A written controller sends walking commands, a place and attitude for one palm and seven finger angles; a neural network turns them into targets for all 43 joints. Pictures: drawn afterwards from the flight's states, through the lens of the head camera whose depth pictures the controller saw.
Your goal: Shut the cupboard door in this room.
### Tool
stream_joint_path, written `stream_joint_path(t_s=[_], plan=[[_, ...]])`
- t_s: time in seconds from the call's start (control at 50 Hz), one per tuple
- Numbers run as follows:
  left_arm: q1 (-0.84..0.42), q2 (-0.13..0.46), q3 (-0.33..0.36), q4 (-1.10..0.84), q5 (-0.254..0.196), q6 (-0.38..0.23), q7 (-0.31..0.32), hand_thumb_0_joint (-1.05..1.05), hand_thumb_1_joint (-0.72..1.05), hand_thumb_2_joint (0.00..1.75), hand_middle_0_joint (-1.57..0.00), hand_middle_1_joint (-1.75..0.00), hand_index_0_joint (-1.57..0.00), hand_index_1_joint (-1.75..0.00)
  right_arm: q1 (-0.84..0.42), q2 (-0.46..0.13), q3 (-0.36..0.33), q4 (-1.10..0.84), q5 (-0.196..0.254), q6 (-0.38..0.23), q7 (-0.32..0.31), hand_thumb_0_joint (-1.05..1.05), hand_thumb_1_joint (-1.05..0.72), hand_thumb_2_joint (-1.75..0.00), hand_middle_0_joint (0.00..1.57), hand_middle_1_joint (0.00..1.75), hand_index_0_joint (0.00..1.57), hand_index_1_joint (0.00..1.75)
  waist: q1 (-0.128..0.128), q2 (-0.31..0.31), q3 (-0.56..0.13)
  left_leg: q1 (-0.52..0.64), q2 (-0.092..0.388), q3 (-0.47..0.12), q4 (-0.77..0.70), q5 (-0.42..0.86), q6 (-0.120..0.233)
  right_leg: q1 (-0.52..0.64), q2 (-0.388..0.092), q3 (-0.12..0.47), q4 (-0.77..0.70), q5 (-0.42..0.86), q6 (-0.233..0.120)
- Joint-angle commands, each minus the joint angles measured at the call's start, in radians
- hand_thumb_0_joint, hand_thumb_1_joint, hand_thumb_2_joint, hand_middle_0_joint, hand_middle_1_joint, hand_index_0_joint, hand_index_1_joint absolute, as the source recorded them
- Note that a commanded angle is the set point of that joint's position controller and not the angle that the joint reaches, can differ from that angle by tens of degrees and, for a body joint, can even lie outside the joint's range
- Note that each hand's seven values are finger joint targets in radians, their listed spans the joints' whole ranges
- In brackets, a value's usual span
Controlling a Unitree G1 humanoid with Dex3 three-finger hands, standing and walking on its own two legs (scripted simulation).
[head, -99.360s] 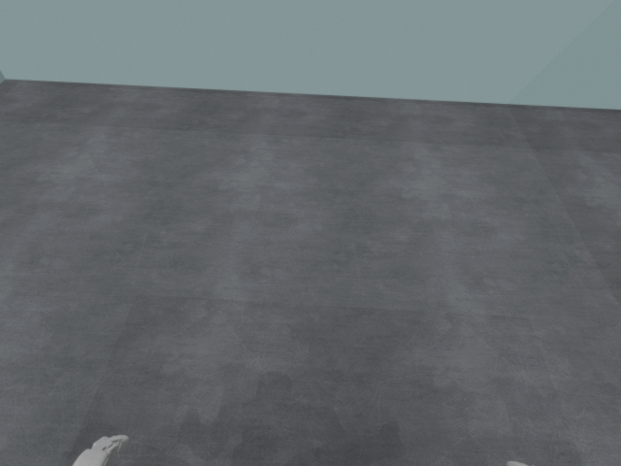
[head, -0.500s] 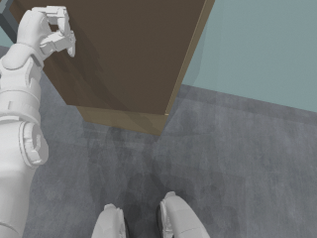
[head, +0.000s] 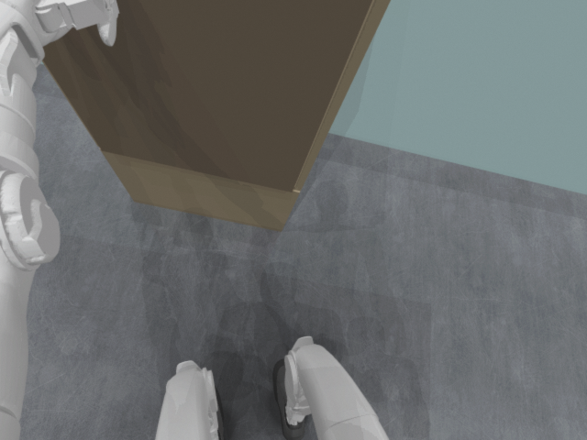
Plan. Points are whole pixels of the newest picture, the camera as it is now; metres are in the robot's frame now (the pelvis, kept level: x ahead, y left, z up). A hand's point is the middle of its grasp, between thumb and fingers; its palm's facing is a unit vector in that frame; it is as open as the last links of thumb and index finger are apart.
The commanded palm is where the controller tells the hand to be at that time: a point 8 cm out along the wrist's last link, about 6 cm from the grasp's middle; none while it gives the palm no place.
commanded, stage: pull the fist back off the door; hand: left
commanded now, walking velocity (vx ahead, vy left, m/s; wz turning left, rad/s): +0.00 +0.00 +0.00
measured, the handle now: out of the picture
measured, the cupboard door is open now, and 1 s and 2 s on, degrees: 0 0 0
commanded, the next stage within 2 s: draw the hand back to the body in 0.96 s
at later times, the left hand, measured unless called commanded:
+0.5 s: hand (125, 7) +0.59 +0.10 +0.12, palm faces +0.06 -1.00 -0.06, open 3.0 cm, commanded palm +0.57 +0.12 +0.12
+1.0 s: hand (134, 54) +0.53 +0.09 +0.11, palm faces +0.07 -1.00 -0.03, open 3.1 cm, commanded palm +0.50 +0.13 +0.12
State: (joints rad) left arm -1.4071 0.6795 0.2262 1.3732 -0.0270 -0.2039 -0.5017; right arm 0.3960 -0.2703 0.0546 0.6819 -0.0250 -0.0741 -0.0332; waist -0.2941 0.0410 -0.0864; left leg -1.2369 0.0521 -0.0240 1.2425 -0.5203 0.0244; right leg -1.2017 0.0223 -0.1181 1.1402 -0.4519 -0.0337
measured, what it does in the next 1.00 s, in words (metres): stands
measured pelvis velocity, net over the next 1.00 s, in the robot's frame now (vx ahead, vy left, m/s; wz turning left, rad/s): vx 0.03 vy -0.01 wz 0.01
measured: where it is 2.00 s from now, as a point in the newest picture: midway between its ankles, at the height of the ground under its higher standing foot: (252, 427)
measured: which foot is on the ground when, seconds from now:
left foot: down 0.00-1.00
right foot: down 0.00-1.00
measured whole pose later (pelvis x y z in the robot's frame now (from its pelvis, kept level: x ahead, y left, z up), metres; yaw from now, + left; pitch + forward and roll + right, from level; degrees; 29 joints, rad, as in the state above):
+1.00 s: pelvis +0.03 -0.01 +0.04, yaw +1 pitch +22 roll -1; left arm -0.85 0.22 0.26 1.07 -0.01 -0.44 0.10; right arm 0.41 -0.25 -0.02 0.62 -0.05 0.02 0.08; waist -0.16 0.05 -0.14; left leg -0.90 0.03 0.03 1.01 -0.49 0.02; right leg -0.91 0.01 -0.06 0.97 -0.44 -0.03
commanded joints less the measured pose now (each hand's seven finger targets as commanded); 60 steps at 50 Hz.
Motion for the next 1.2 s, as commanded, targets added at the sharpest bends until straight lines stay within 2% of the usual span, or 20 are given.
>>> stream_joint_path(t_s=[0.0, 0.06, 0.08, 0.1, 0.14, 0.2, 0.26, 0.32, 0.38, 0.44, 0.52, 0.56, 0.68, 0.78, 0.84, 0.9, 1.0, 1.06, 1.12, 1.18], plan=[[-0.621, 0.019, -0.031, -0.22, -0.018, -0.041, 0.012, 0.0, 0.9, 0.9, -1.3, -1.5, -1.3, -1.5, 0.243, -0.209, -0.072, 0.014, 0.002, -0.02, -0.009, 0.0, -0.9, -0.9, 0.2, 0.3, 0.2, 0.3, -0.107, 0.278, -0.591, 0.607, -0.018, -0.081, -0.078, 0.437, 0.022, 0.08, 0.049, 0.052, -0.134, 0.241, -0.006], [-0.65, -0.022, -0.06, -0.22, -0.023, -0.031, 0.012, 0.0, 0.9, 0.9, -1.3, -1.5, -1.3, -1.5, 0.239, -0.211, -0.071, 0.027, 0.001, -0.03, -0.011, 0.0, -0.9, -0.9, 0.2, 0.3, 0.2, 0.3, -0.118, 0.285, -0.581, 0.626, -0.017, -0.09, -0.082, 0.421, 0.022, 0.047, 0.051, 0.042, -0.133, 0.218, -0.008], [-0.66, 0.051, 0.172, -0.234, -0.092, -0.011, 0.219, 0.0, 0.9, 0.9, -1.3, -1.5, -1.3, -1.5, 0.316, -0.188, -0.054, -0.016, -0.02, -0.034, 0.0, 0.0, -0.9, -0.9, 0.2, 0.3, 0.2, 0.3, -0.076, 0.291, -0.578, 0.536, 0.003, -0.106, -0.11, 0.375, 0.014, 0.096, 0.038, 0.059, -0.148, 0.205, -0.003], [-0.603, -0.002, 0.133, -0.191, -0.059, 0.003, 0.324, 0.0, 0.9, 0.9, -1.3, -1.5, -1.3, -1.5, 0.306, -0.184, -0.051, -0.019, -0.027, -0.036, 0.02, 0.0, -0.9, -0.9, 0.2, 0.3, 0.2, 0.3, -0.079, 0.281, -0.569, 0.505, 0.001, -0.109, -0.121, 0.335, 0.007, 0.094, 0.034, 0.059, -0.142, 0.178, 0.002], [-0.593, -0.087, 0.124, -0.189, -0.045, 0.001, 0.446, 0.0, 0.9, 0.9, -1.3, -1.5, -1.3, -1.5, 0.313, -0.178, -0.063, -0.02, -0.044, -0.031, 0.044, 0.0, -0.9, -0.9, 0.2, 0.3, 0.2, 0.3, -0.094, 0.22, -0.538, 0.497, 0.004, -0.125, -0.136, 0.301, 0.004, 0.069, 0.03, 0.048, -0.137, 0.161, 0.013], [-0.619, -0.111, 0.147, -0.234, 0.018, -0.054, 0.636, 0.0, 0.9, 0.9, -1.3, -1.5, -1.3, -1.5, 0.323, -0.172, -0.072, -0.027, -0.075, -0.024, 0.078, 0.0, -0.9, -0.9, 0.2, 0.3, 0.2, 0.3, -0.091, 0.206, -0.544, 0.463, -0.009, -0.115, -0.145, 0.242, 0.003, 0.083, 0.023, 0.053, -0.148, 0.131, 0.023], [-0.656, -0.112, 0.061, -0.258, 0.16, -0.143, 0.711, 0.0, 0.9, 0.9, -1.3, -1.5, -1.3, -1.5, 0.338, -0.176, -0.081, -0.014, -0.096, -0.015, 0.117, 0.0, -0.9, -0.9, 0.2, 0.3, 0.2, 0.3, -0.104, 0.269, -0.574, 0.533, -0.011, -0.128, -0.15, 0.244, -0.005, 0.039, 0.018, 0.05, -0.136, 0.117, 0.018], [-0.644, -0.076, 0.028, -0.209, 0.219, -0.178, 0.689, 0.0, 0.9, 0.9, -1.3, -1.5, -1.3, -1.5, 0.334, -0.19, -0.086, -0.015, -0.092, 0.002, 0.131, 0.0, -0.9, -0.9, 0.2, 0.3, 0.2, 0.3, -0.115, 0.271, -0.554, 0.53, -0.019, -0.124, -0.164, 0.197, -0.002, 0.05, 0.018, 0.057, -0.155, 0.095, 0.008], [-0.612, -0.06, 0.041, -0.154, 0.165, -0.157, 0.626, 0.0, 0.9, 0.9, -1.3, -1.5, -1.3, -1.5, 0.318, -0.197, -0.081, -0.031, -0.073, 0.011, 0.122, 0.0, -0.9, -0.9, 0.2, 0.3, 0.2, 0.3, -0.105, 0.22, -0.54, 0.462, -0.031, -0.11, -0.193, 0.112, 0.005, 0.131, 0.02, 0.068, -0.184, 0.063, 0.009], [-0.55, -0.026, 0.088, -0.153, 0.104, -0.142, 0.581, 0.0, 0.9, 0.9, -1.3, -1.5, -1.3, -1.5, 0.312, -0.198, -0.073, -0.052, -0.061, 0.013, 0.109, 0.0, -0.9, -0.9, 0.2, 0.3, 0.2, 0.3, -0.071, 0.201, -0.562, 0.441, -0.036, -0.096, -0.211, 0.123, 0.008, 0.206, 0.019, 0.075, -0.195, 0.077, 0.009], [-0.426, -0.069, 0.105, -0.186, 0.05, -0.162, 0.561, 0.0, 0.9, 0.9, -1.3, -1.5, -1.3, -1.5, 0.311, -0.189, -0.073, -0.067, -0.058, 0.015, 0.105, 0.0, -0.9, -0.9, 0.2, 0.3, 0.2, 0.3, -0.037, 0.155, -0.565, 0.458, -0.033, -0.085, -0.227, 0.174, 0.01, 0.258, 0.022, 0.075, -0.207, 0.109, 0.012], [-0.338, -0.069, 0.12, -0.23, 0.048, -0.188, 0.567, 0.0, 0.9, 0.9, -1.3, -1.5, -1.3, -1.5, 0.307, -0.186, -0.078, -0.077, -0.054, 0.02, 0.107, 0.0, -0.9, -0.9, 0.2, 0.3, 0.2, 0.3, 0.002, 0.149, -0.573, 0.48, -0.03, -0.073, -0.238, 0.218, 0.005, 0.292, 0.024, 0.074, -0.211, 0.136, 0.01], [-0.17, -0.121, 0.124, -0.329, 0.045, -0.239, 0.601, 0.0, 0.9, 0.9, -1.3, -1.5, -1.3, -1.5, 0.3, -0.175, -0.103, -0.084, -0.048, 0.048, 0.116, 0.0, -0.9, -0.9, 0.2, 0.3, 0.2, 0.3, 0.049, 0.09, -0.562, 0.524, -0.033, -0.037, -0.263, 0.323, 0.002, 0.4, 0.027, 0.078, -0.232, 0.249, 0.013], [-0.071, -0.205, 0.092, -0.524, 0.019, -0.298, 0.616, 0.0, 0.9, 0.9, -1.3, -1.5, -1.3, -1.5, 0.272, -0.156, -0.124, -0.1, -0.04, 0.061, 0.118, 0.0, -0.9, -0.9, 0.2, 0.3, 0.2, 0.3, 0.093, 0.115, -0.647, 0.66, -0.037, -0.019, -0.277, 0.493, -0.01, 0.489, 0.028, 0.077, -0.229, 0.416, 0.011], [0.025, -0.272, 0.05, -0.572, 0.006, -0.311, 0.614, 0.0, 0.9, 0.9, -1.3, -1.5, -1.3, -1.5, 0.249, -0.146, -0.131, -0.101, -0.034, 0.068, 0.116, 0.0, -0.9, -0.9, 0.2, 0.3, 0.2, 0.3, 0.097, 0.092, -0.619, 0.681, -0.041, -0.005, -0.281, 0.558, -0.009, 0.522, 0.027, 0.08, -0.238, 0.497, 0.016], [0.103, -0.272, 0.053, -0.526, 0.012, -0.299, 0.609, 0.0, 0.9, 0.9, -1.3, -1.5, -1.3, -1.5, 0.238, -0.142, -0.135, -0.094, -0.027, 0.083, 0.11, 0.0, -0.9, -0.9, 0.2, 0.3, 0.2, 0.3, 0.093, -0.007, -0.513, 0.6, -0.048, 0.016, -0.3, 0.509, 0.001, 0.585, 0.023, 0.091, -0.258, 0.534, 0.024], [0.057, -0.344, -0.01, -0.468, 0.007, -0.304, 0.591, 0.0, 0.9, 0.9, -1.3, -1.5, -1.3, -1.5, 0.193, -0.129, -0.134, -0.084, -0.018, 0.092, 0.098, 0.0, -0.9, -0.9, 0.2, 0.3, 0.2, 0.3, 0.072, -0.015, -0.438, 0.593, -0.056, 0.021, -0.299, 0.459, 0.001, 0.552, 0.014, 0.1, -0.267, 0.509, 0.027], [0.023, -0.352, -0.016, -0.486, -0.003, -0.335, 0.581, 0.0, 0.9, 0.9, -1.3, -1.5, -1.3, -1.5, 0.173, -0.126, -0.134, -0.079, -0.019, 0.088, 0.091, 0.0, -0.9, -0.9, 0.2, 0.3, 0.2, 0.3, 0.083, 0.031, -0.492, 0.656, -0.054, 0.006, -0.288, 0.513, -0.005, 0.528, 0.01, 0.096, -0.246, 0.517, 0.021], [0.219, -0.279, 0.057, -0.579, -0.029, -0.342, 0.561, 0.0, 0.9, 0.9, -1.3, -1.5, -1.3, -1.5, 0.143, -0.132, -0.134, -0.126, -0.011, 0.091, 0.087, 0.0, -0.9, -0.9, 0.2, 0.3, 0.2, 0.3, 0.169, 0.059, -0.628, 0.721, -0.061, 0.022, -0.303, 0.619, -0.006, 0.652, 0.01, 0.105, -0.239, 0.616, 0.013], [0.406, -0.248, 0.072, -0.71, -0.047, -0.3, 0.529, 0.0, 0.9, 0.9, -1.3, -1.5, -1.3, -1.5, 0.11, -0.117, -0.129, -0.179, 0.011, 0.1, 0.083, 0.0, -0.9, -0.9, 0.2, 0.3, 0.2, 0.3, 0.221, 0.007, -0.641, 0.682, -0.07, 0.051, -0.357, 0.615, 0.001, 0.83, 0.005, 0.119, -0.273, 0.727, 0.016]])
